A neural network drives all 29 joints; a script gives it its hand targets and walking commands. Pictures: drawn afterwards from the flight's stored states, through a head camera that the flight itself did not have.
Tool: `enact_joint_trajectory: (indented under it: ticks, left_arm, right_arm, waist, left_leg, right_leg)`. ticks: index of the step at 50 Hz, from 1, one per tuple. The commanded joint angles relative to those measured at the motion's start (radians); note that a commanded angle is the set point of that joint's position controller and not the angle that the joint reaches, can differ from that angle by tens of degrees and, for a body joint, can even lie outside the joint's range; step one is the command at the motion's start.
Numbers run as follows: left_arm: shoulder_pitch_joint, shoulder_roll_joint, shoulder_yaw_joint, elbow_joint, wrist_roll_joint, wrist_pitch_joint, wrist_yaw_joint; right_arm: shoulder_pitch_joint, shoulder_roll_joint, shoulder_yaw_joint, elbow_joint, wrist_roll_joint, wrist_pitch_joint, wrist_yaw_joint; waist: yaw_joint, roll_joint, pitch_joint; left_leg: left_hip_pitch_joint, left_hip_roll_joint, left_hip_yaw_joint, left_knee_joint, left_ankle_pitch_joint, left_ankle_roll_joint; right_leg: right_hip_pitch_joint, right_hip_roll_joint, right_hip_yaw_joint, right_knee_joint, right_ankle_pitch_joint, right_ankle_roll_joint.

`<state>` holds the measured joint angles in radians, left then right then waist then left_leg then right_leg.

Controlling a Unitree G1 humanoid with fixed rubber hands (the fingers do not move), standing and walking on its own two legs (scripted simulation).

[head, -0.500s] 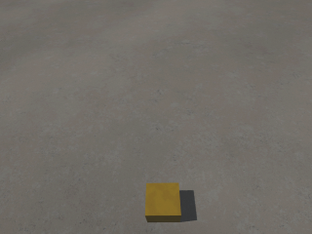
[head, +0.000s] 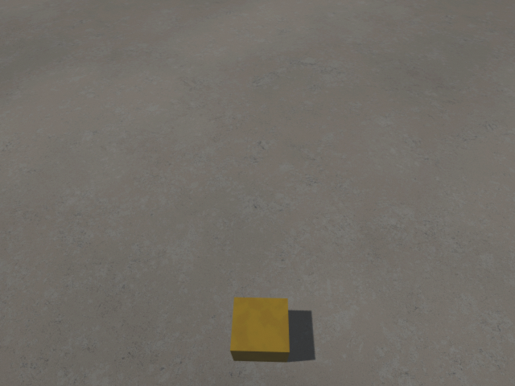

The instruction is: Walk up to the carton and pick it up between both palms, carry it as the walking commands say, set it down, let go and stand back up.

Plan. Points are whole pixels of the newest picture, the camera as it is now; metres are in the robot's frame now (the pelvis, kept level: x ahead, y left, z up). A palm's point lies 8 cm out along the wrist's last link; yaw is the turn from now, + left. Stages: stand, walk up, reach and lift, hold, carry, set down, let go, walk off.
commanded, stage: stand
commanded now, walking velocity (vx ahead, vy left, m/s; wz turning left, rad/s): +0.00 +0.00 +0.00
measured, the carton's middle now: (260, 329) +0.38 +0.03 -0.70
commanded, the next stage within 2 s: reach and lift in 0.10 s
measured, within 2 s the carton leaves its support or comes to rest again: neither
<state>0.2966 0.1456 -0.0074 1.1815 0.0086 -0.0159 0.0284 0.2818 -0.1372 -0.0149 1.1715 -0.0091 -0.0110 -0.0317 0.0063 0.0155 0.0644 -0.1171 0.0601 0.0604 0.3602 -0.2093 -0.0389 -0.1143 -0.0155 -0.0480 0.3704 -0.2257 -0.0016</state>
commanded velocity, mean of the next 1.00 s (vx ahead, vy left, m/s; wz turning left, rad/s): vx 0.00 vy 0.00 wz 0.00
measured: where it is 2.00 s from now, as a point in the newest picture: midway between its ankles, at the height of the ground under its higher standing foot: outside the picture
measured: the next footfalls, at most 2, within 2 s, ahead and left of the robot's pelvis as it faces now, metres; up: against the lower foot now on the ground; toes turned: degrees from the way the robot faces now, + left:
none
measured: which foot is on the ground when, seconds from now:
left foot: down 0.00-1.00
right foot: down 0.00-1.00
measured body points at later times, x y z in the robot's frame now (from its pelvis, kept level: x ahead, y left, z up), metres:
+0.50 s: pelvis -0.01 +0.02 -0.03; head +0.07 +0.02 +0.42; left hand +0.16 +0.23 -0.15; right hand +0.15 -0.18 -0.16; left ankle -0.01 +0.14 -0.75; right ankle -0.01 -0.12 -0.75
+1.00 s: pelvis -0.10 +0.00 -0.09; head +0.06 +0.00 +0.33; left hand +0.22 +0.22 -0.20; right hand +0.21 -0.18 -0.21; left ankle -0.01 +0.14 -0.75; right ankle -0.01 -0.12 -0.75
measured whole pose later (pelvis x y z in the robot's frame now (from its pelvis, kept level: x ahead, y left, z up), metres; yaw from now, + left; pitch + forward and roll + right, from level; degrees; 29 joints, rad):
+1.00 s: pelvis -0.10 +0.00 -0.09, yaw +1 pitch +16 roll +0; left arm -0.44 0.16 0.15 0.62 0.02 0.53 -0.02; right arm -0.41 -0.13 -0.12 0.59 -0.01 0.53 -0.01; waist 0.00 0.01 0.10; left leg -0.98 0.01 -0.04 1.05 -0.34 -0.03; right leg -0.98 0.00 0.02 1.06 -0.35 0.01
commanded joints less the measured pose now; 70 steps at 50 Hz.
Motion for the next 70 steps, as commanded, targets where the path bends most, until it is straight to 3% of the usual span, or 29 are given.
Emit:
enact_joint_trajectory:
  ticks: [1,3,4,5,6,7,8,12,14,15,18,19,21,25,28,33,36,39,40,42,43,44,51,54,55,56,57,61,70]
  left_arm:
    - [0.088,0.111,0.016,-0.017,-0.004,-0.012,0.007]
    - [0.088,0.108,0.016,-0.011,0.000,-0.012,0.009]
    - [0.079,0.117,0.021,-0.030,-0.006,-0.012,0.009]
    - [0.066,0.110,0.020,-0.024,-0.002,-0.007,0.009]
    - [-0.285,0.145,-0.014,-0.375,-0.131,0.015,0.014]
    - [-0.636,0.151,-0.015,-0.694,-0.112,0.095,0.014]
    - [-0.616,0.135,-0.046,-0.700,-0.132,0.180,0.023]
    - [-0.405,0.180,-0.014,-0.670,-0.147,0.507,0.034]
    - [-0.173,0.113,-0.021,-0.577,-0.128,0.655,0.031]
    - [-0.125,0.112,-0.025,-0.554,-0.113,0.689,0.030]
    - [-0.017,0.095,0.015,-0.556,-0.042,0.723,0.023]
    - [-0.073,0.099,0.035,-0.609,-0.022,0.696,0.017]
    - [-0.094,0.060,0.042,-0.610,0.010,0.647,0.010]
    - [-0.276,0.025,0.040,-0.741,0.035,0.522,-0.001]
    - [-0.403,0.034,0.078,-0.846,0.003,0.417,-0.022]
    - [-0.439,0.037,0.106,-0.929,0.007,0.385,-0.012]
    - [-0.514,0.055,0.113,-0.955,-0.001,0.425,-0.019]
    - [-0.592,0.114,0.149,-0.868,0.009,0.493,-0.032]
    - [-0.658,0.100,0.133,-0.858,-0.001,0.512,-0.040]
    - [-0.680,0.121,0.167,-0.808,0.008,0.531,-0.041]
    - [-0.756,0.136,0.169,-0.789,0.008,0.534,-0.043]
    - [-0.728,0.104,0.173,-0.721,0.016,0.545,-0.037]
    - [-1.180,0.129,0.201,-0.650,-0.011,0.477,-0.033]
    - [-1.220,0.127,0.234,-0.606,-0.019,0.442,-0.018]
    - [-1.211,0.142,0.249,-0.610,0.002,0.426,-0.009]
    - [-1.246,0.158,0.259,-0.616,-0.011,0.402,-0.005]
    - [-1.255,0.148,0.245,-0.597,-0.006,0.397,0.005]
    - [-1.318,0.193,0.279,-0.600,-0.019,0.318,0.014]
    - [-1.361,0.145,0.253,-0.561,-0.016,0.143,0.017]
  right_arm:
    - [0.083,-0.080,-0.011,-0.011,-0.002,-0.008,-0.004]
    - [0.086,-0.080,-0.015,-0.007,0.000,-0.005,-0.006]
    - [0.093,-0.068,-0.003,-0.003,0.000,-0.009,-0.004]
    - [0.070,-0.077,-0.008,-0.012,-0.001,-0.008,-0.007]
    - [-0.281,-0.192,0.035,-0.363,0.101,0.013,-0.019]
    - [-0.632,-0.145,0.075,-0.609,0.112,0.086,-0.020]
    - [-0.516,-0.151,0.072,-0.561,0.075,0.166,-0.031]
    - [-0.376,-0.173,0.035,-0.605,0.102,0.487,-0.012]
    - [-0.178,-0.154,0.045,-0.563,0.108,0.627,-0.003]
    - [-0.154,-0.148,0.037,-0.575,0.104,0.670,-0.001]
    - [-0.073,-0.091,0.023,-0.547,0.074,0.710,0.047]
    - [-0.104,-0.113,0.009,-0.550,0.057,0.687,0.061]
    - [-0.178,-0.124,-0.032,-0.581,-0.005,0.634,0.074]
    - [-0.314,-0.156,-0.129,-0.689,-0.102,0.494,0.102]
    - [-0.407,-0.130,-0.158,-0.789,-0.098,0.384,0.104]
    - [-0.419,-0.104,-0.149,-0.804,-0.045,0.361,0.095]
    - [-0.510,-0.093,-0.127,-0.863,-0.007,0.396,0.079]
    - [-0.604,-0.084,-0.124,-0.860,-0.014,0.467,0.052]
    - [-0.641,-0.046,-0.098,-0.825,0.023,0.485,0.048]
    - [-0.681,-0.067,-0.101,-0.813,0.004,0.517,0.035]
    - [-0.741,-0.071,-0.110,-0.817,0.001,0.520,0.030]
    - [-0.764,-0.069,-0.095,-0.754,0.019,0.526,0.031]
    - [-1.130,-0.106,-0.177,-0.683,-0.018,0.474,-0.010]
    - [-1.218,-0.116,-0.188,-0.678,0.008,0.432,-0.027]
    - [-1.185,-0.122,-0.209,-0.637,-0.008,0.423,-0.031]
    - [-1.199,-0.107,-0.194,-0.638,0.011,0.412,-0.037]
    - [-1.201,-0.135,-0.210,-0.582,-0.002,0.400,-0.038]
    - [-1.286,-0.131,-0.196,-0.595,0.026,0.332,-0.049]
    - [-1.319,-0.155,-0.241,-0.510,0.042,0.137,-0.037]
  waist:
    - [0.004,-0.021,0.021]
    - [-0.002,-0.006,0.036]
    - [0.001,-0.063,0.005]
    - [-0.001,-0.009,0.014]
    - [-0.010,-0.087,-0.228]
    - [-0.005,-0.023,-0.186]
    - [-0.019,-0.026,-0.148]
    - [-0.023,-0.008,-0.225]
    - [-0.001,0.020,-0.316]
    - [0.003,-0.039,-0.352]
    - [0.009,-0.051,-0.364]
    - [0.033,0.028,-0.354]
    - [0.042,0.064,-0.331]
    - [0.002,0.058,-0.350]
    - [-0.032,-0.038,-0.520]
    - [-0.020,-0.008,-0.684]
    - [-0.008,-0.010,-0.679]
    - [-0.029,-0.078,-0.553]
    - [-0.020,-0.040,-0.502]
    - [0.008,-0.061,-0.471]
    - [-0.003,-0.045,-0.450]
    - [0.034,0.017,-0.412]
    - [-0.007,-0.020,-0.504]
    - [0.014,-0.056,-0.631]
    - [0.009,-0.013,-0.665]
    - [0.025,-0.073,-0.760]
    - [0.001,-0.026,-0.767]
    - [0.044,-0.042,-0.923]
    - [-0.005,0.053,-1.093]
  left_leg:
    - [0.018,0.066,-0.033,-0.032,0.171,0.038]
    - [0.013,0.053,-0.024,-0.041,0.142,0.035]
    - [0.000,0.059,-0.034,-0.035,0.159,0.041]
    - [-0.001,0.058,-0.031,-0.037,0.149,0.042]
    - [-0.314,-0.073,-0.027,0.166,-0.182,0.102]
    - [-0.265,-0.066,0.033,0.214,-0.199,0.070]
    - [-0.231,-0.041,0.029,0.239,-0.189,0.052]
    - [-0.234,-0.030,-0.053,0.270,-0.138,0.089]
    - [-0.244,-0.043,-0.082,0.304,0.147,0.104]
    - [-0.290,-0.056,-0.109,0.310,0.254,0.114]
    - [-0.231,-0.080,-0.147,0.268,0.391,0.094]
    - [-0.214,-0.076,-0.138,0.259,0.448,0.080]
    - [-0.173,-0.085,-0.111,0.251,0.460,0.046]
    - [-0.255,-0.068,-0.107,0.316,0.486,0.029]
    - [-0.295,-0.065,-0.112,0.431,0.472,0.038]
    - [-0.323,-0.089,-0.074,0.496,0.379,0.006]
    - [-0.398,-0.102,-0.038,0.511,0.116,0.017]
    - [-0.557,-0.099,-0.015,0.499,-0.163,0.041]
    - [-0.614,-0.099,-0.011,0.495,-0.227,0.048]
    - [-0.637,-0.103,-0.009,0.495,-0.270,0.041]
    - [-0.667,-0.096,-0.016,0.499,-0.296,0.040]
    - [-0.660,-0.096,-0.016,0.484,-0.293,0.033]
    - [-0.730,-0.092,-0.015,0.550,-0.328,0.027]
    - [-0.725,-0.095,-0.013,0.574,-0.246,0.036]
    - [-0.733,-0.100,-0.007,0.573,-0.226,0.029]
    - [-0.737,-0.101,-0.008,0.585,-0.193,0.034]
    - [-0.745,-0.102,-0.006,0.582,-0.195,0.021]
    - [-0.744,-0.112,0.003,0.607,-0.074,0.022]
    - [-0.682,-0.123,-0.032,0.688,0.372,-0.014]
  right_leg:
    - [-0.058,-0.098,0.061,-0.074,0.179,-0.013]
    - [-0.059,-0.100,0.075,-0.079,0.165,-0.017]
    - [-0.027,-0.103,0.069,-0.066,0.194,-0.020]
    - [-0.037,-0.100,0.068,-0.068,0.195,-0.014]
    - [-0.364,-0.008,0.075,0.161,-0.240,-0.023]
    - [-0.386,-0.013,0.078,0.146,-0.274,-0.029]
    - [-0.400,-0.016,0.093,0.140,-0.285,-0.036]
    - [-0.483,-0.056,0.042,0.172,-0.188,-0.062]
    - [-0.403,-0.009,0.050,0.227,0.117,-0.075]
    - [-0.356,0.003,0.058,0.250,0.253,-0.065]
    - [-0.350,0.042,0.071,0.260,0.402,-0.062]
    - [-0.349,0.044,0.085,0.248,0.412,-0.060]
    - [-0.378,0.059,0.068,0.234,0.366,-0.048]
    - [-0.536,0.078,0.035,0.308,0.276,-0.034]
    - [-0.592,0.056,0.034,0.396,0.287,-0.010]
    - [-0.598,0.060,0.012,0.485,0.263,0.019]
    - [-0.568,0.045,0.025,0.478,0.079,0.019]
    - [-0.535,0.031,0.025,0.459,-0.122,0.019]
    - [-0.546,0.025,0.032,0.461,-0.178,0.009]
    - [-0.551,0.027,0.032,0.464,-0.234,0.006]
    - [-0.577,0.030,0.031,0.471,-0.263,0.005]
    - [-0.613,0.030,0.019,0.482,-0.284,-0.002]
    - [-0.693,0.031,0.023,0.530,-0.347,0.003]
    - [-0.689,0.030,0.026,0.547,-0.266,0.017]
    - [-0.657,0.038,0.024,0.552,-0.231,0.022]
    - [-0.640,0.047,0.018,0.570,-0.180,0.026]
    - [-0.672,0.051,0.005,0.575,-0.177,0.020]
    - [-0.653,0.062,0.013,0.596,-0.067,0.030]
    - [-0.879,0.101,0.012,0.663,0.302,0.027]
